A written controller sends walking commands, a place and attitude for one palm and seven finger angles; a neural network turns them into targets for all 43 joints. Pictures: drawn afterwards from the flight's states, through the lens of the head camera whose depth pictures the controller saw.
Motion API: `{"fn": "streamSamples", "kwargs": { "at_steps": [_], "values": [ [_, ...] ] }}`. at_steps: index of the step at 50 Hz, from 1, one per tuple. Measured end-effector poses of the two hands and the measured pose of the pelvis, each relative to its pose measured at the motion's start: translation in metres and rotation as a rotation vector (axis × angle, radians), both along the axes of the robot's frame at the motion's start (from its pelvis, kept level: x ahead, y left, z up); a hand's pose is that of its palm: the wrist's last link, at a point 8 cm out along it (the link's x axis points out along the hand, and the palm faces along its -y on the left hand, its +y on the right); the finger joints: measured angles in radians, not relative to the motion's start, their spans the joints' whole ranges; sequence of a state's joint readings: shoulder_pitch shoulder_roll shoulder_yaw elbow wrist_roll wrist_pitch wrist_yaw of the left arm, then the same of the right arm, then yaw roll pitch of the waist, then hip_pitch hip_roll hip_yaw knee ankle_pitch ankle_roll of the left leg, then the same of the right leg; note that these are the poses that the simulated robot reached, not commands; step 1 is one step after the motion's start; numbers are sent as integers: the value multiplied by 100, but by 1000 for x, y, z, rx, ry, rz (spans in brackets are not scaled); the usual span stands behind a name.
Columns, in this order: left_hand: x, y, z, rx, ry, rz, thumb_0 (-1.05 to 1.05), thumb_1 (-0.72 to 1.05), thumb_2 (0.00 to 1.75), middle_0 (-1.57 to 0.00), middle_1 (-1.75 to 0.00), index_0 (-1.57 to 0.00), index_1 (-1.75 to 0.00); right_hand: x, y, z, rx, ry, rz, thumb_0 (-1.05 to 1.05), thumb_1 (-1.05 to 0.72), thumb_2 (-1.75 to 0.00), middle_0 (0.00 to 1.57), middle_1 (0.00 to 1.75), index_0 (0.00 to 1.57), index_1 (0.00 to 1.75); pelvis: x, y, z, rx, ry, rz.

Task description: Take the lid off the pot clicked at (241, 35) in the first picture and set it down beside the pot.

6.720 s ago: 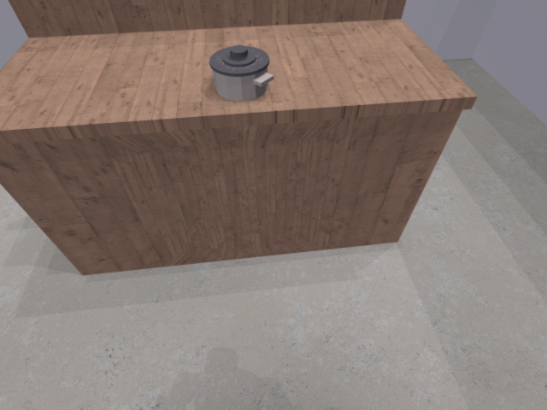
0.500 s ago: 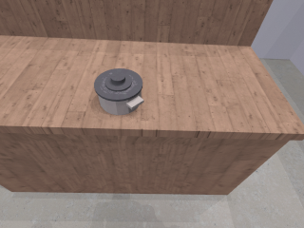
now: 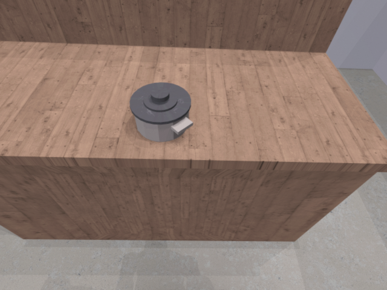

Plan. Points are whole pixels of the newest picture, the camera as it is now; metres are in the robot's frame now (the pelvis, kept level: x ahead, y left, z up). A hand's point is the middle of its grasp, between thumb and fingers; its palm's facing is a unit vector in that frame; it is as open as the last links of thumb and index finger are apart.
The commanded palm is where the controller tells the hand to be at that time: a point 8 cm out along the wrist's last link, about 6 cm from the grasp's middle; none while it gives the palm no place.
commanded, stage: look again from close up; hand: left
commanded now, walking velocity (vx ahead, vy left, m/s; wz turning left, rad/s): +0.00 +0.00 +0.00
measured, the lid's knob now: (160, 94) +0.55 +0.13 +0.09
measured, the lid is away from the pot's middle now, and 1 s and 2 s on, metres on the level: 0.00 0.00 0.00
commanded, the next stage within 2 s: shuffle to correct the standing spot in 0.40 s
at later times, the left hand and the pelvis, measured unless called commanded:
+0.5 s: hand out of the picture +0.00 +0.16 -0.18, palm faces +0.01 -0.98 -0.19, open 7.3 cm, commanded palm none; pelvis +0.00 -0.01 +0.00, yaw +0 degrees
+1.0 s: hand out of the picture +0.10 +0.15 -0.17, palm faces +0.06 -0.98 -0.20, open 7.3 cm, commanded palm none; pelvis +0.07 -0.04 +0.00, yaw +1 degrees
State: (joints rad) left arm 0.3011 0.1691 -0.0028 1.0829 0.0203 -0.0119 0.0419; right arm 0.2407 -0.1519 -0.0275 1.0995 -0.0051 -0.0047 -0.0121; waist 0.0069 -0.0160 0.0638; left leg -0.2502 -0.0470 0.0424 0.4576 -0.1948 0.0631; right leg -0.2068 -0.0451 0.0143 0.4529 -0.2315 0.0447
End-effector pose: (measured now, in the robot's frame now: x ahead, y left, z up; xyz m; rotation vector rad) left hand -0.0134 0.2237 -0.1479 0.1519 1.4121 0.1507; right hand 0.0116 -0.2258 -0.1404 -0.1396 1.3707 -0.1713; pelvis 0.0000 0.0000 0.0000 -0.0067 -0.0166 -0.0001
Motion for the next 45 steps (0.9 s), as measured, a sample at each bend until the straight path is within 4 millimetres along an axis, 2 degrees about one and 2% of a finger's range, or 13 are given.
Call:
{"fn": "streamSamples", "kwargs": {
  "at_steps": [14,30,35,40,45],
  "values": [
    [5,-6,2,-2,-6,-1,0,91,90,-20,-30,-20,-30,-10,4,-3,18,23,-14,1,-93,-90,20,29,20,30,0,-1,1,6,4,-2],
    [14,-19,2,-12,-11,0,0,91,90,-20,-30,-20,-30,-11,-2,-5,30,37,-21,0,-92,-90,20,29,20,30,7,-11,0,5,9,2],
    [18,-19,-1,-19,-10,27,0,91,90,-20,-30,-20,-30,-6,-3,-6,30,53,-14,0,-91,-90,20,29,20,30,18,-13,-3,0,19,12],
    [25,-18,-7,-30,13,42,0,91,90,-20,-30,-20,-30,8,0,-6,23,50,-21,0,-91,-90,20,29,20,30,36,-12,-6,5,24,11],
    [51,-21,-4,-21,19,25,0,91,90,-20,-30,-20,-30,21,0,-5,33,40,-39,0,-91,-90,20,29,20,30,54,-19,-4,19,33,3]
  ]
}}
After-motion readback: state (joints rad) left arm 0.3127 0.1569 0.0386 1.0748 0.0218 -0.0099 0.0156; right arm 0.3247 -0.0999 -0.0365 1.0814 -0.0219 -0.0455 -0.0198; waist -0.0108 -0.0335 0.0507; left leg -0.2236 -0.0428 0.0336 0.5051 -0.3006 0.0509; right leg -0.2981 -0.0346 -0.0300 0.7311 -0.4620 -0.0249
